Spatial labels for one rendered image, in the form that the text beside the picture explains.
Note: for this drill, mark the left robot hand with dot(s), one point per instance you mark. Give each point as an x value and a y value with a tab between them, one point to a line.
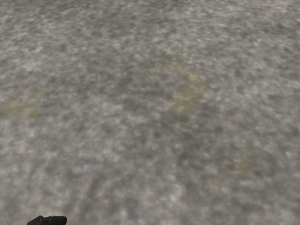
51	220

